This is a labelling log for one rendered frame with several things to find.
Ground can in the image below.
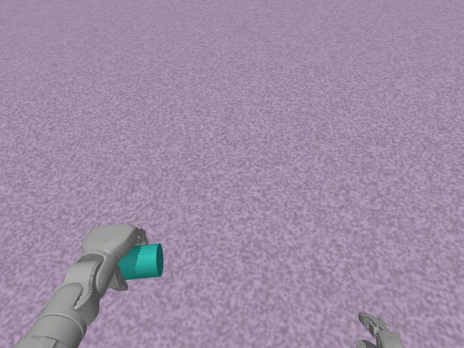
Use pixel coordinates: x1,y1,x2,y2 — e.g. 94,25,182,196
118,244,164,280

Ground left robot arm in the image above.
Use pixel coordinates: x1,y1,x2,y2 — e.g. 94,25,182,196
13,249,117,348

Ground right robot hand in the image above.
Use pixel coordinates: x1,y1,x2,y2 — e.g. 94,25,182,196
356,312,404,348

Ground left robot hand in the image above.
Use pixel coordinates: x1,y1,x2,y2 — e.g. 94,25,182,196
82,223,149,291

